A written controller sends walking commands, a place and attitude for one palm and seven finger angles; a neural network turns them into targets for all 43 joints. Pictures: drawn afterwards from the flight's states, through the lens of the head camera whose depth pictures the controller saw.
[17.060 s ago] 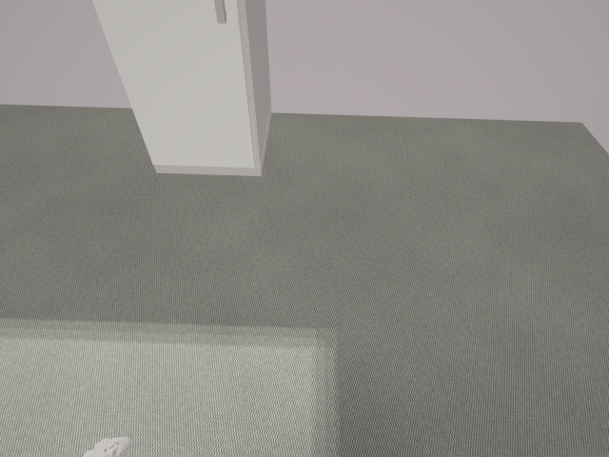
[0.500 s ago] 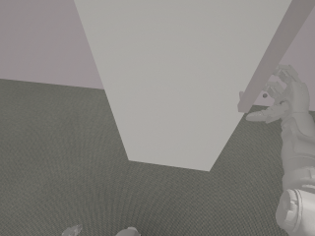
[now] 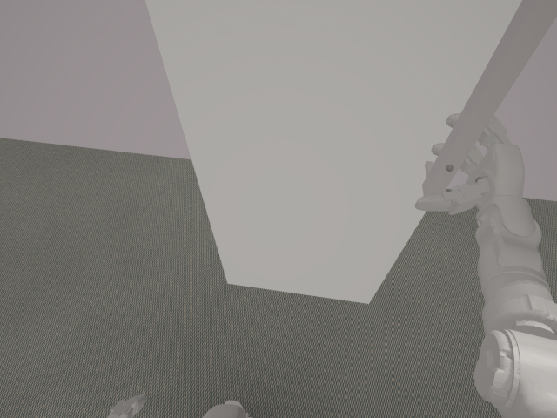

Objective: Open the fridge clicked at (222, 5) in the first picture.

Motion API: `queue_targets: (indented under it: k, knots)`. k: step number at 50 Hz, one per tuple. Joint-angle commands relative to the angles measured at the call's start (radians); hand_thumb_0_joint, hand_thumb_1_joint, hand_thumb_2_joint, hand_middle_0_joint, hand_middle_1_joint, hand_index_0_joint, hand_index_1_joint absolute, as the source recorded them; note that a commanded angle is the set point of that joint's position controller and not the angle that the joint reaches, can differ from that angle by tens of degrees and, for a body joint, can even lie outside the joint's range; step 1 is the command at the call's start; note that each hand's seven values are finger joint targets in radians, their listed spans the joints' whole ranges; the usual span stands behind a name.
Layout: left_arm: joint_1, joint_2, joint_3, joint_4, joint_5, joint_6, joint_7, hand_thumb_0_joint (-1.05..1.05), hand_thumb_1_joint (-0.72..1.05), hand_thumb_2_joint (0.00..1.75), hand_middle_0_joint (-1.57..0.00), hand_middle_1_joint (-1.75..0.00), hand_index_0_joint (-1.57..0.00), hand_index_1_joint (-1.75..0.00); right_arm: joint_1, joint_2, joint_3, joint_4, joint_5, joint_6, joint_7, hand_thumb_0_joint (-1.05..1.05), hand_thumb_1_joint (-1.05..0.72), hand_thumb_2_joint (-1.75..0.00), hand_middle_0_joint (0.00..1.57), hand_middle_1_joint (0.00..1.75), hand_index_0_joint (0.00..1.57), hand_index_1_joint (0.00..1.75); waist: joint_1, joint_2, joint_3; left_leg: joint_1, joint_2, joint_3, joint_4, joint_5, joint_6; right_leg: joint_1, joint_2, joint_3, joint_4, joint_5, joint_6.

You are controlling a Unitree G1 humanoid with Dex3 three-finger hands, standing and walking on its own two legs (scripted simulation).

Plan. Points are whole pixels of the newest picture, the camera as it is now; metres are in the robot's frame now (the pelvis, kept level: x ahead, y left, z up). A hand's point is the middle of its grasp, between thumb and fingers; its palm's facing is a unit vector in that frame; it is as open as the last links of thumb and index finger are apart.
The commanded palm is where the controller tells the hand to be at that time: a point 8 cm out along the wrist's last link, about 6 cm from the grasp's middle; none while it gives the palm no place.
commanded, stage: slide the fingers in behind the handle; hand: right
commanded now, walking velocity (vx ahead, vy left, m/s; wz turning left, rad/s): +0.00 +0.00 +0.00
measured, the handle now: (498, 58) +0.52 -0.19 +0.25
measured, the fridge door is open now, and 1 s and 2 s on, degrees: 0 0 0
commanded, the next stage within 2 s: grip the handle and tug to test in 0.42 s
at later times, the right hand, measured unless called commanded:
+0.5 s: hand (443, 163) +0.46 -0.17 +0.12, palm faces +0.01 +1.00 +0.00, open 14.1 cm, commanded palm +0.43 -0.22 +0.12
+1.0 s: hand (446, 163) +0.46 -0.17 +0.12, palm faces +0.01 +1.00 +0.00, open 8.9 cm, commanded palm +0.43 -0.22 +0.12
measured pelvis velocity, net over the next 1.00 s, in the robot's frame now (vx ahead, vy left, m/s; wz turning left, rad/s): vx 0.01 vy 0.00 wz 0.00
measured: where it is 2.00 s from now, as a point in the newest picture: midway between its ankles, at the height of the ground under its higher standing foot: outside the picture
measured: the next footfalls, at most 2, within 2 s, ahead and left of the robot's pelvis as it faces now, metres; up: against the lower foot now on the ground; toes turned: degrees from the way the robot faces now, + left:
none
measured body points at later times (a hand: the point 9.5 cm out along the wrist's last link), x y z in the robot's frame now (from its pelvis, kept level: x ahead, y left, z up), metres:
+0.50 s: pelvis +0.00 +0.01 +0.00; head +0.06 +0.01 +0.44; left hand +0.05 +0.27 -0.12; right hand +0.46 -0.22 +0.12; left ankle +0.04 +0.13 -0.72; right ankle -0.03 -0.12 -0.71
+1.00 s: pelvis +0.01 +0.00 +0.00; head +0.06 +0.00 +0.45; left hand +0.07 +0.26 -0.12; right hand +0.46 -0.22 +0.12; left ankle +0.04 +0.13 -0.71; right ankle -0.03 -0.12 -0.71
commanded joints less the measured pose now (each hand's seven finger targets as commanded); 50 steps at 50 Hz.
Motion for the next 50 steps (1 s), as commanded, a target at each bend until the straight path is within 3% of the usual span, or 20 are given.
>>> queue_targets:
  k: [1,4,6,7,9,10,14,16,17,19,26,30,32,35,38,42,43,46,47,50]
  knots:
    - [0.061,0.152,0.055,-0.079,-0.003,-0.036,0.019,0.00,0.90,0.90,-0.20,-0.30,-0.20,-0.30,-0.508,-0.207,-0.006,-0.214,0.013,-0.086,0.007,0.00,0.50,-0.30,0.30,1.20,0.30,1.20,0.015,-0.016,-0.355,0.309,-0.050,-0.025,-0.038,0.270,0.031,0.017,0.040,0.024,-0.108,0.255,-0.019]
    - [0.072,0.153,0.053,-0.067,-0.002,-0.038,0.020,0.00,0.90,0.90,-0.20,-0.30,-0.20,-0.30,-0.535,-0.216,-0.006,-0.187,0.006,-0.089,0.004,0.00,0.50,-0.30,0.30,1.20,0.30,1.20,0.020,-0.033,-0.348,0.290,-0.049,-0.025,-0.037,0.247,0.032,0.013,0.041,0.031,-0.107,0.240,-0.018]
    - [0.077,0.155,0.058,-0.068,0.000,-0.039,0.018,0.00,0.90,0.90,-0.20,-0.30,-0.20,-0.30,-0.513,-0.220,-0.021,-0.181,0.010,-0.088,0.002,0.00,0.50,-0.30,0.30,1.20,0.30,1.20,0.013,-0.007,-0.373,0.310,-0.050,-0.026,-0.036,0.268,0.030,0.012,0.042,0.027,-0.105,0.257,-0.020]
    - [0.081,0.159,0.058,-0.071,0.002,-0.037,0.019,0.00,0.90,0.90,-0.20,-0.30,-0.20,-0.30,-0.486,-0.257,-0.054,-0.168,0.011,-0.089,-0.002,0.00,0.50,-0.30,0.30,1.20,0.30,1.20,0.002,0.022,-0.381,0.340,-0.049,-0.029,-0.034,0.275,0.030,-0.007,0.042,0.027,-0.104,0.261,-0.022]
    - [0.074,0.153,0.054,-0.072,-0.002,-0.036,0.017,0.00,0.90,0.90,-0.20,-0.30,-0.20,-0.30,-0.518,-0.204,0.000,-0.166,0.006,-0.087,0.007,0.00,0.50,-0.30,0.30,1.20,0.30,1.20,0.020,-0.015,-0.348,0.313,-0.047,-0.031,-0.039,0.267,0.027,-0.013,0.043,0.020,-0.108,0.239,-0.021]
    - [0.082,0.156,0.058,-0.068,-0.001,-0.036,0.017,0.00,0.90,0.90,-0.20,-0.30,-0.20,-0.30,-0.526,-0.233,-0.018,-0.183,-0.002,-0.094,0.007,0.00,0.50,-0.30,0.30,1.20,0.30,1.20,0.013,-0.028,-0.370,0.317,-0.047,-0.029,-0.031,0.279,0.031,0.000,0.043,0.024,-0.104,0.260,-0.021]
    - [0.083,0.158,0.058,-0.072,-0.002,-0.033,0.018,0.00,0.90,0.90,-0.20,-0.30,-0.20,-0.30,-0.509,-0.237,-0.027,-0.170,0.006,-0.096,0.007,0.00,0.50,-0.30,0.30,1.20,0.30,1.20,0.014,0.005,-0.370,0.324,-0.049,-0.031,-0.036,0.268,0.028,-0.012,0.042,0.023,-0.106,0.242,-0.023]
    - [0.082,0.156,0.057,-0.071,-0.001,-0.034,0.017,0.00,0.90,0.90,-0.20,-0.30,-0.20,-0.30,-0.517,-0.240,-0.029,-0.168,0.005,-0.097,0.006,0.00,0.50,-0.30,0.30,1.20,0.30,1.20,0.012,-0.029,-0.364,0.320,-0.048,-0.034,-0.037,0.266,0.030,-0.011,0.045,0.021,-0.105,0.240,-0.022]
    - [0.089,0.159,0.059,-0.071,0.000,-0.031,0.017,0.00,0.90,0.90,-0.20,-0.30,-0.20,-0.30,-0.506,-0.248,-0.034,-0.160,0.003,-0.098,0.006,0.00,0.50,-0.30,0.30,1.20,0.30,1.20,0.016,0.017,-0.367,0.327,-0.050,-0.030,-0.036,0.259,0.029,-0.016,0.042,0.025,-0.105,0.237,-0.025]
    - [0.081,0.157,0.056,-0.071,-0.002,-0.031,0.018,0.00,0.90,0.90,-0.20,-0.30,-0.20,-0.30,-0.527,-0.236,-0.023,-0.158,0.005,-0.096,0.010,0.00,0.50,-0.30,0.30,1.20,0.30,1.20,0.018,-0.024,-0.351,0.314,-0.047,-0.036,-0.042,0.248,0.027,-0.022,0.045,0.019,-0.108,0.217,-0.023]
    - [0.085,0.157,0.061,-0.076,0.000,-0.029,0.016,0.00,0.90,0.90,-0.20,-0.30,-0.20,-0.30,-0.481,-0.246,-0.041,-0.184,0.007,-0.097,0.010,0.00,0.50,-0.30,0.30,1.20,0.30,1.20,0.004,-0.023,-0.389,0.336,-0.050,-0.032,-0.030,0.309,0.029,0.000,0.043,0.017,-0.101,0.281,-0.022]
    - [0.079,0.155,0.062,-0.084,-0.001,-0.026,0.014,0.00,0.90,0.90,-0.20,-0.30,-0.20,-0.30,-0.443,-0.237,-0.041,-0.211,0.014,-0.092,0.010,0.00,0.31,-0.38,0.32,1.23,0.32,1.23,-0.005,-0.023,-0.400,0.349,-0.051,-0.029,-0.029,0.329,0.031,0.013,0.042,0.015,-0.102,0.304,-0.021]
    - [0.080,0.156,0.059,-0.080,-0.002,-0.023,0.016,0.00,0.90,0.90,-0.20,-0.30,-0.20,-0.30,-0.470,-0.225,-0.024,-0.198,0.013,-0.086,0.008,0.00,0.22,-0.42,0.33,1.24,0.33,1.24,0.013,0.017,-0.348,0.334,-0.051,-0.025,-0.037,0.297,0.030,-0.008,0.040,0.021,-0.108,0.271,-0.024]
    - [0.075,0.156,0.059,-0.082,-0.002,-0.023,0.018,0.00,0.90,0.90,-0.20,-0.30,-0.20,-0.30,-0.487,-0.235,-0.031,-0.203,0.010,-0.083,0.006,0.00,0.08,-0.48,0.35,1.26,0.35,1.26,0.009,-0.027,-0.359,0.322,-0.049,-0.029,-0.038,0.288,0.029,0.003,0.043,0.019,-0.109,0.263,-0.021]
    - [0.077,0.155,0.059,-0.079,-0.001,-0.022,0.021,0.00,0.90,0.90,-0.20,-0.30,-0.20,-0.30,-0.485,-0.254,-0.046,-0.199,0.010,-0.088,0.007,0.00,-0.06,-0.54,0.36,1.28,0.36,1.28,0.008,-0.011,-0.368,0.331,-0.050,-0.029,-0.033,0.304,0.030,0.006,0.041,0.021,-0.106,0.282,-0.022]
    - [0.079,0.153,0.058,-0.082,0.000,-0.022,0.018,0.00,0.90,0.90,-0.20,-0.30,-0.20,-0.30,-0.469,-0.209,-0.009,-0.205,0.013,-0.091,0.014,0.00,-0.25,-0.62,0.38,1.31,0.38,1.31,0.011,-0.004,-0.377,0.325,-0.052,-0.020,-0.027,0.325,0.033,0.026,0.039,0.026,-0.102,0.319,-0.020]
    - [0.073,0.151,0.059,-0.080,-0.002,-0.024,0.017,0.00,0.90,0.90,-0.20,-0.30,-0.20,-0.30,-0.489,-0.193,0.003,-0.212,0.014,-0.091,0.014,0.00,-0.29,-0.64,0.38,1.31,0.38,1.31,0.016,-0.037,-0.364,0.302,-0.051,-0.019,-0.028,0.320,0.032,0.035,0.038,0.027,-0.102,0.320,-0.017]
    - [0.078,0.153,0.063,-0.080,0.001,-0.024,0.013,0.00,0.90,0.90,-0.20,-0.30,-0.20,-0.30,-0.468,-0.200,-0.016,-0.230,0.017,-0.086,0.007,0.00,-0.43,-0.70,0.40,1.33,0.40,1.33,0.001,-0.040,-0.401,0.310,-0.053,-0.017,-0.024,0.331,0.034,0.057,0.039,0.029,-0.099,0.346,-0.014]
    - [0.080,0.154,0.063,-0.083,0.002,-0.022,0.013,0.00,0.90,0.90,-0.20,-0.30,-0.20,-0.30,-0.455,-0.203,-0.014,-0.235,0.017,-0.085,0.002,0.00,-0.48,-0.72,0.41,1.34,0.41,1.34,0.002,-0.008,-0.404,0.322,-0.054,-0.014,-0.022,0.339,0.035,0.055,0.037,0.034,-0.099,0.363,-0.016]
    - [0.073,0.149,0.064,-0.083,0.002,-0.023,0.008,0.00,0.90,0.90,-0.20,-0.30,-0.20,-0.30,-0.449,-0.177,0.005,-0.267,0.012,-0.084,-0.003,0.00,-0.62,-0.78,0.42,1.36,0.42,1.36,0.000,-0.043,-0.402,0.313,-0.053,-0.014,-0.021,0.356,0.035,0.072,0.035,0.031,-0.098,0.390,-0.012]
